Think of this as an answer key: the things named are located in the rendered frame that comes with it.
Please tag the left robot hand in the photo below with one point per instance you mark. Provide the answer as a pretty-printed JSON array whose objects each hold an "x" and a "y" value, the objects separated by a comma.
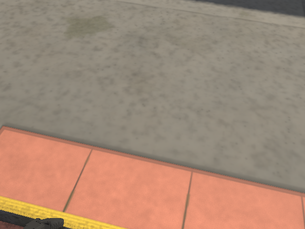
[{"x": 48, "y": 223}]

